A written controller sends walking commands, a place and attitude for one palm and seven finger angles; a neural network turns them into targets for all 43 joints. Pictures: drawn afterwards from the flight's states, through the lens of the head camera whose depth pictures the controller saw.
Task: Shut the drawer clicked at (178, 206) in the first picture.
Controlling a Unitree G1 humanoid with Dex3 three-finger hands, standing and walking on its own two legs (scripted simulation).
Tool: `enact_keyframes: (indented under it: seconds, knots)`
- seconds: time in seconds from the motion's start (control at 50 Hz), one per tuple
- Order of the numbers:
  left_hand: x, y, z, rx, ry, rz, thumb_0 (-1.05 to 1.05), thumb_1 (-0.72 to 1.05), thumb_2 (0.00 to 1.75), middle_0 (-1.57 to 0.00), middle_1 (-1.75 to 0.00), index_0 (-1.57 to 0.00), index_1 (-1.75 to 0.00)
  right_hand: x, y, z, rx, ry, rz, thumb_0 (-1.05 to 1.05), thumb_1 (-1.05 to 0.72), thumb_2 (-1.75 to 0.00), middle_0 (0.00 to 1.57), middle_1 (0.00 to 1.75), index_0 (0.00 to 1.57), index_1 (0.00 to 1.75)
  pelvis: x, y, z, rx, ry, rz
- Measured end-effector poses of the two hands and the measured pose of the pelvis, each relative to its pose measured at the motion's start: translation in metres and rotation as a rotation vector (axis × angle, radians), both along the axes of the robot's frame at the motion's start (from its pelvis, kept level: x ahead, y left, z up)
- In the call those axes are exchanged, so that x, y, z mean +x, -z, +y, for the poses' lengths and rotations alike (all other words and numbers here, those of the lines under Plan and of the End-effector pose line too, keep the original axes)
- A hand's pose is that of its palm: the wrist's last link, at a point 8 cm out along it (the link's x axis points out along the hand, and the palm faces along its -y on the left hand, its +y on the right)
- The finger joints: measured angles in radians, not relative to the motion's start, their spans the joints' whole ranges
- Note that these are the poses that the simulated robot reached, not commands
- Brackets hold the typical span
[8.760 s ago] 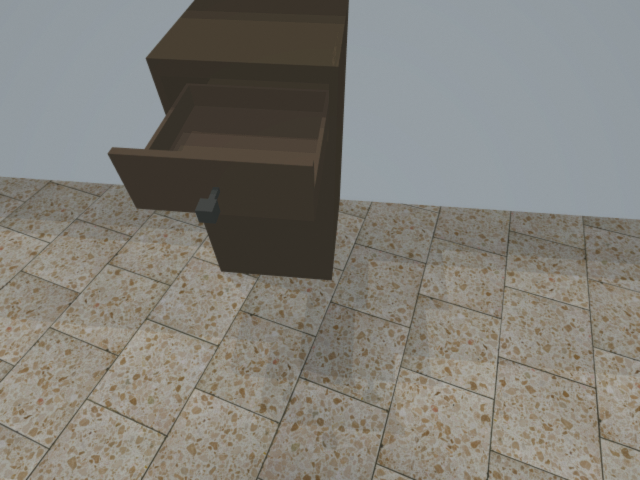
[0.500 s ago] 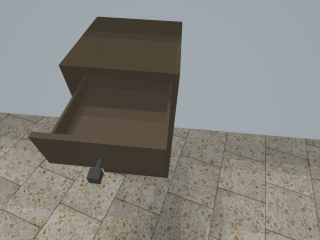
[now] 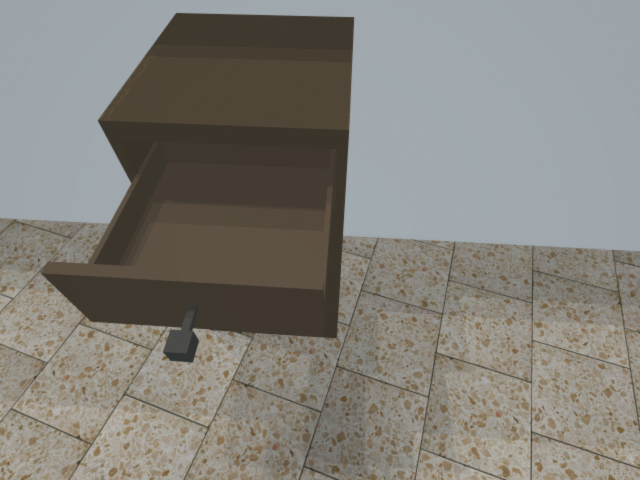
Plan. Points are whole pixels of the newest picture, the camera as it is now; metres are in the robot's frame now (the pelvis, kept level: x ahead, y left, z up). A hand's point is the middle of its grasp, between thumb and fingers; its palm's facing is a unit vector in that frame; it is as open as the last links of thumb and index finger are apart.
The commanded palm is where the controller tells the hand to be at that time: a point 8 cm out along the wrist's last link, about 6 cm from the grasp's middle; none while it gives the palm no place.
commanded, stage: come to a stop and stand still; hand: left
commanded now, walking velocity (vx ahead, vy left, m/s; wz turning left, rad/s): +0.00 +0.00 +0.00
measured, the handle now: (185, 333) +0.31 +0.21 -0.05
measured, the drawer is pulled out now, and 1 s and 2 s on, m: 0.29 0.29 0.29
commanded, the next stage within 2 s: look again from close up in 0.36 s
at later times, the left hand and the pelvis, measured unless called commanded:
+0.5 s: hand out of the picture +0.01 +0.19 -0.16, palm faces +0.00 -0.97 -0.23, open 7.3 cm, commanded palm none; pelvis -0.03 +0.01 +0.00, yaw +1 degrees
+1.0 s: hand out of the picture -0.02 +0.20 -0.17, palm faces +0.01 -0.98 -0.18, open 7.3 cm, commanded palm none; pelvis -0.02 +0.03 +0.00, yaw +0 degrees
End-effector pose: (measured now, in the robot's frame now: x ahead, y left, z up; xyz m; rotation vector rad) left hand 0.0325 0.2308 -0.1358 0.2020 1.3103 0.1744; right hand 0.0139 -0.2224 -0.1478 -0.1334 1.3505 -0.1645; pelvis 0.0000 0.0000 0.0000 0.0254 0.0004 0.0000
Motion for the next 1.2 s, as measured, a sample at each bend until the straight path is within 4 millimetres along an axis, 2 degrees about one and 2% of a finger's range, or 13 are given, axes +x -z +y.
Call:
enact_keyframes:
  seconds: [0.12,0.24,0.56,0.7,0.82,1.1,1.14,1.2]
  knots:
    - [-0.01,0.0,-0.003,-0.006,0.024,-0.024,0.0,0.92,0.9,-0.2,-0.3,-0.2,-0.3,0.011,-0.003,-0.017,-0.019,-0.022,-0.079,0.01,-0.92,-0.9,0.2,0.3,0.2,0.3,-0.012,0.002,-0.003,-0.013,-0.011,-0.005]
    - [-0.013,-0.003,-0.004,-0.011,0.026,-0.057,0.0,0.91,0.9,-0.2,-0.3,-0.2,-0.3,0.01,-0.006,-0.016,-0.016,-0.052,-0.102,0.01,-0.91,-0.9,0.2,0.3,0.2,0.3,-0.021,0.0,-0.001,-0.019,-0.016,-0.014]
    - [-0.036,-0.004,0.008,-0.014,0.018,0.0,0.0,0.91,0.9,-0.2,-0.3,-0.2,-0.3,-0.046,-0.001,0.015,0.038,-0.033,0.046,0.01,-0.91,-0.9,0.2,0.3,0.2,0.3,-0.027,-0.004,0.011,-0.02,-0.011,-0.022]
    - [-0.049,0.001,0.01,-0.028,0.007,0.051,0.0,0.92,0.9,-0.2,-0.3,-0.2,-0.3,-0.061,-0.002,0.023,0.033,-0.017,0.097,0.01,-0.91,-0.9,0.2,0.3,0.2,0.3,-0.025,-0.004,0.017,-0.021,-0.008,-0.023]
    - [-0.056,0.004,0.011,-0.046,-0.005,0.077,0.01,0.92,0.9,-0.2,-0.3,-0.2,-0.3,-0.059,-0.004,0.028,0.02,-0.011,0.102,0.01,-0.91,-0.9,0.2,0.3,0.2,0.3,-0.021,-0.004,0.023,-0.024,-0.007,-0.028]
    - [-0.063,0.009,0.017,-0.064,-0.021,0.094,0.01,0.92,0.9,-0.2,-0.3,-0.2,-0.3,-0.038,-0.005,0.046,0.016,-0.02,0.05,0.01,-0.91,-0.9,0.2,0.3,0.2,0.3,-0.018,-0.004,0.037,-0.031,-0.009,-0.034]
    - [-0.042,-0.007,0.031,-0.032,-0.102,-0.036,0.03,0.95,0.9,-0.21,-0.3,-0.21,-0.3,-0.029,-0.011,0.043,-0.009,-0.029,-0.046,0.01,-0.92,-0.9,0.2,0.3,0.2,0.3,-0.019,-0.003,0.037,-0.022,-0.015,-0.027]
    - [0.016,-0.058,0.049,0.052,-0.103,-0.418,0.05,0.97,0.9,-0.22,-0.32,-0.22,-0.32,-0.005,-0.02,0.031,-0.034,-0.054,-0.248,0.02,-0.93,-0.9,0.2,0.3,0.2,0.3,-0.019,-0.001,0.038,0.0,-0.037,-0.009]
